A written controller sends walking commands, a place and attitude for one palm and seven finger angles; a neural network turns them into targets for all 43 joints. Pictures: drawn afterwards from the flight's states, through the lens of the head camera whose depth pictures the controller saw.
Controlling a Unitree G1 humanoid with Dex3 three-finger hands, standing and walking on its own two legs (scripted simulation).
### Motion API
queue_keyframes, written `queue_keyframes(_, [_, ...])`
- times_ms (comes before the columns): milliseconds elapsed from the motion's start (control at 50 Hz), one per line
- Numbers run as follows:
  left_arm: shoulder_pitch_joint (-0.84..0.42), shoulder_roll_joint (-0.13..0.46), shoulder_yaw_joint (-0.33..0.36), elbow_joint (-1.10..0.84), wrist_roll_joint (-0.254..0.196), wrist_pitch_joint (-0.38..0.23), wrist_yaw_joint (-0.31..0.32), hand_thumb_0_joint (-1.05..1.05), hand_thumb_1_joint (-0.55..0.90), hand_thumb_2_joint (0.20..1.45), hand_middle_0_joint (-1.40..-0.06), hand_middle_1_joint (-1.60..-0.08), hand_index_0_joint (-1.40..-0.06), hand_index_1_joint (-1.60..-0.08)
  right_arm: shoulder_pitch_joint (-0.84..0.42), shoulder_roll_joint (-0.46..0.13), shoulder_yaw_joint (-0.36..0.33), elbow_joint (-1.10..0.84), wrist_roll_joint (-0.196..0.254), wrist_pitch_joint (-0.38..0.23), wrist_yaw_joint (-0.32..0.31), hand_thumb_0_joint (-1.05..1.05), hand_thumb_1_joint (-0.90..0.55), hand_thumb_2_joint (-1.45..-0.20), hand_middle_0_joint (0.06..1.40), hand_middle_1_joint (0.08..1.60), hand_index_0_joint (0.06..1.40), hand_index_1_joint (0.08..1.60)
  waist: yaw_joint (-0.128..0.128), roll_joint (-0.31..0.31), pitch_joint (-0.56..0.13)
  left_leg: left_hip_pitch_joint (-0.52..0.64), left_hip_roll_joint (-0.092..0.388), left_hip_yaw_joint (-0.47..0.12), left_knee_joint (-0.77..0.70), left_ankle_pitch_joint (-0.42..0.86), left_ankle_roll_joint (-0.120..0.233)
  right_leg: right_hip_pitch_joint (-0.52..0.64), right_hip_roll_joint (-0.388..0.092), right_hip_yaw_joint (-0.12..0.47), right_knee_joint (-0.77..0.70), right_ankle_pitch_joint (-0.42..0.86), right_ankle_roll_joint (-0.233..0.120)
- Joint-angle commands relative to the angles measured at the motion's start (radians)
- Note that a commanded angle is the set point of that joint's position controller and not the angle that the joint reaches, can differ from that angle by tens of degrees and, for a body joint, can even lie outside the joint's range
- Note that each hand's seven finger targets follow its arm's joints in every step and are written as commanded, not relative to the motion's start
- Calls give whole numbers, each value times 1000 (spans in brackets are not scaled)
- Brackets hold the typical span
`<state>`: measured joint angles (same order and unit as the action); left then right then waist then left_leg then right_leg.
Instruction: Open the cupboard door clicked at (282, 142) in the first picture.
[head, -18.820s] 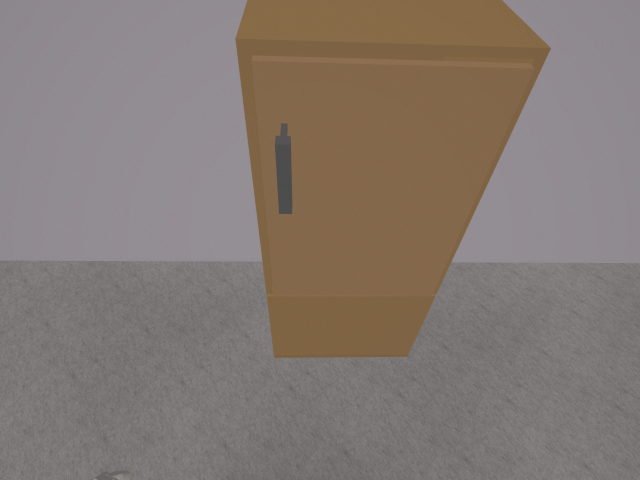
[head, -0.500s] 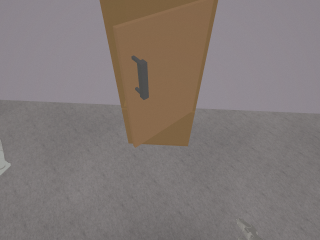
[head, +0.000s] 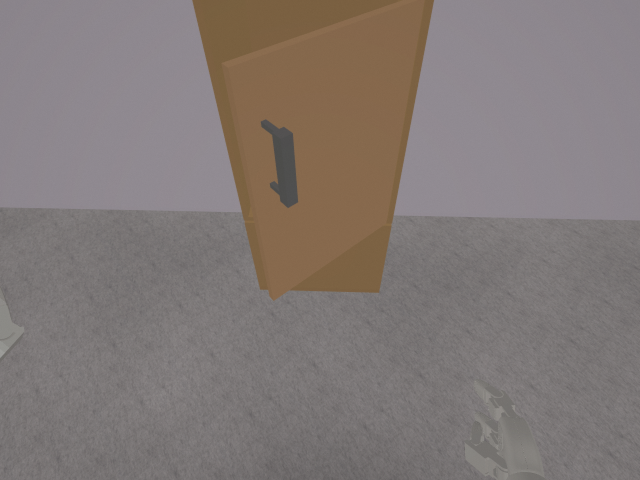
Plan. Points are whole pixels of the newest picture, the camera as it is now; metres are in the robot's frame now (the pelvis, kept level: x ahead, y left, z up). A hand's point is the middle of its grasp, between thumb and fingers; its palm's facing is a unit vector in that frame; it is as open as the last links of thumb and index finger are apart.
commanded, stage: stop stepping back and stand still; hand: left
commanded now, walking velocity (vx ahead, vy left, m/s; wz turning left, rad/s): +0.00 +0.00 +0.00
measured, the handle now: (278, 164) +0.58 +0.12 +0.06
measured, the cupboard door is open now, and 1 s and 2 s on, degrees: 42 42 42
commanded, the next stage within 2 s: let the arm hang, fingers relaxed in 0.02 s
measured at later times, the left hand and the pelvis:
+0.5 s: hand out of the picture +0.03 +0.19 -0.17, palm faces +0.05 -0.98 -0.19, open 6.9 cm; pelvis +0.00 +0.01 +0.00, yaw +3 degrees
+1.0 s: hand out of the picture +0.00 +0.18 -0.17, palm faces +0.05 -0.98 -0.19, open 7.3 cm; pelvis +0.01 +0.02 +0.01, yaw +2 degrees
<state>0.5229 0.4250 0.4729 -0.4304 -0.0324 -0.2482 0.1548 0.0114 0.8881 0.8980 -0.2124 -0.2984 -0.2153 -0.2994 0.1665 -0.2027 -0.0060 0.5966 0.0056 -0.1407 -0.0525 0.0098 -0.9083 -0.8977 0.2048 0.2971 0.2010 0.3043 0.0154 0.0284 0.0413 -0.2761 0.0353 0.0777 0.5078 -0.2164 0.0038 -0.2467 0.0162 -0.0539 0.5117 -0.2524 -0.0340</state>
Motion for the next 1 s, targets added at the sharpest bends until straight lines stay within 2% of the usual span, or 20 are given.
queue_keyframes(0, [-39, 108, 1, -130, -5, -2, 0, 0, 900, 900, -200, -300, -200, -300, -31, -124, -45, -115, 3, -40, -10, 0, -900, -900, 200, 300, 200, 300, -31, -125, -99, 87, 32, -62, -23, 31, 10, -20, -144, 207, -212, 100, 5])
queue_keyframes(40, [-65, 134, 15, -187, -1, 3, 2, 0, 900, 900, -200, -300, -200, -300, -45, -123, -39, -123, -3, -36, -14, 0, -900, -900, 200, 300, 200, 300, -22, -106, -110, 97, 32, -67, -59, 34, 14, -6, -132, 182, -213, 66, 9])
queue_keyframes(60, [-76, 171, 43, -224, 1, 4, 6, 0, 900, 900, -200, -300, -200, -300, -60, -121, -37, -128, -8, -37, -19, 0, -900, -900, 200, 300, 200, 300, -17, -69, -114, 103, 34, -68, -77, 47, 15, -1, -123, 173, -206, 71, 13])
queue_keyframes(80, [-74, 170, 45, -253, 1, 3, 8, 0, 900, 900, -200, -300, -200, -300, -61, -118, -32, -133, -12, -37, -21, 0, -900, -900, 200, 300, 200, 300, -14, -40, -120, 106, 40, -76, -100, 57, 18, 17, -111, 155, -191, 82, 17])
queue_keyframes(100, [-110, -26, -362, 586, 84, 147, -126, 0, 900, 900, -200, -300, -200, -300, -86, -300, -90, 142, -13, -60, 70, 0, -900, -900, 200, 300, 200, 300, -72, 33, -87, -15, 106, -172, 41, 251, 42, -81, -142, 58, 26, 211, -3])
queue_keyframes(120, [-90, -64, -343, 622, 69, 216, -145, 0, 900, 900, -200, -300, -200, -300, -7, -236, -79, 133, -9, 17, 71, 0, -900, -900, 200, 300, 200, 300, -44, 76, -150, -18, 123, -158, -28, 297, 51, -35, -103, 67, 64, 145, -3])
queue_keyframes(140, [-75, -93, -354, 617, 62, 239, -148, 0, 900, 900, -200, -300, -200, -300, -7, -214, -64, 109, -10, 44, 65, 0, -900, -900, 200, 300, 200, 300, -40, 132, -128, -60, 150, -170, -67, 256, 70, -33, -82, 44, 116, 34, 11])
queue_keyframes(180, [-121, -94, -371, 692, 67, 240, -148, 0, 900, 900, -200, -300, -200, -300, -21, -194, -41, 105, -28, 69, 58, 0, -900, -900, 200, 300, 200, 300, -23, 41, -144, -118, 171, -254, -107, 218, 110, -2, -58, 52, 162, -86, 11])
queue_keyframes(200, [-130, -85, -375, 744, 67, 241, -148, 0, 900, 900, -200, -300, -200, -300, -28, -190, -33, 108, -32, 78, 56, 0, -900, -900, 200, 300, 200, 300, -12, -27, -140, -128, 165, -257, -109, 205, 111, 27, -60, 57, 133, -58, 9])
queue_keyframes(240, [-162, -65, -384, 867, 73, 239, -145, 0, 900, 900, -200, -300, -200, -300, -32, -175, -27, 142, -33, 93, 53, 0, -900, -900, 200, 300, 200, 300, 4, -178, -149, -108, 98, -190, -53, 189, 69, 82, -103, 90, 17, 112, -1])
queue_keyframes(280, [-212, -62, -404, 985, 68, 241, -142, 0, 900, 900, -200, -300, -200, -300, 1, -124, -16, 186, -30, 117, 54, 0, -900, -900, 200, 300, 200, 300, -21, -218, -132, -28, 22, -114, 0, 121, 31, 23, -178, 149, -71, 160, -34])
queue_keyframes(300, [-237, -57, -413, 1042, 62, 241, -139, 0, 900, 900, -200, -300, -200, -300, 13, -114, -12, 212, -32, 127, 53, 0, -900, -900, 200, 300, 200, 300, -30, -189, -120, 16, 4, -89, 14, 105, 19, -5, -200, 161, -97, 181, -47])
queue_keyframes(320, [-257, -61, -421, 1090, 57, 241, -137, 0, 900, 900, -200, -300, -200, -300, 25, -105, -9, 237, -33, 134, 52, 0, -900, -900, 200, 300, 200, 300, -38, -114, -114, 51, 4, -84, 5, 109, 15, -23, -199, 159, -103, 176, -54])
queue_keyframes(360, [-259, -69, -433, 1177, 50, 241, -132, 0, 900, 900, -200, -300, -200, -300, 29, -104, -4, 276, -33, 139, 49, 0, -900, -900, 200, 300, 200, 300, -32, 54, -97, 70, 36, -116, -57, 152, 18, -13, -151, 121, -90, 112, -31])
queue_keyframes(440, [-215, -107, -430, 1324, 46, 242, -127, 0, 900, 900, -200, -300, -200, -300, 44, -81, -4, 342, -35, 149, 40, 0, -900, -900, 200, 300, 200, 300, -15, 162, -60, -2, 51, -142, -139, 1, 23, 60, -127, 103, -142, 18, -26])
queue_keyframes(500, [-227, -115, -440, 1395, 43, 241, -129, 0, 900, 900, -200, -300, -200, -300, 91, -75, -7, 386, -32, 158, 36, 0, -900, -900, 200, 300, 200, 300, -24, 61, -40, 13, 54, -145, -155, -53, 21, 44, -125, 96, -178, -28, -28])
queue_keyframes(640, [-214, -144, -448, 1500, 42, 240, -125, 0, 900, 900, -200, -300, -200, -300, 157, -53, -10, 462, -29, 154, 29, 0, -900, -900, 200, 300, 200, 300, -26, -48, -2, 46, 62, -139, -179, -20, 28, 25, -123, 80, -191, -20, -21])
queue_keyframes(740, [-201, -161, -450, 1537, 41, 238, -120, 0, 900, 900, -200, -300, -200, -300, 166, -35, -6, 495, -27, 150, 25, 0, -900, -900, 200, 300, 200, 300, -24, -55, 10, 66, 65, -132, -187, 23, 29, 25, -124, 74, -180, 13, -15])
queue_keyframes(800, [-199, -166, -450, 1549, 42, 240, -118, 0, 900, 900, -200, -300, -200, -300, 165, -24, -5, 510, -28, 151, 26, 0, -900, -900, 200, 300, 200, 300, -24, -26, 35, 55, 64, -131, -200, -4, 28, 13, -124, 73, -181, -7, -12])
queue_keyframes(980, [-201, -180, -445, 1560, 44, 239, -116, 0, 900, 900, -200, -300, -200, -300, 169, -8, -6, 520, -30, 148, 23, 0, -900, -900, 200, 300, 200, 300, -22, -25, 54, 45, 58, -130, -212, -20, 26, 15, -123, 77, -184, -11, -10])
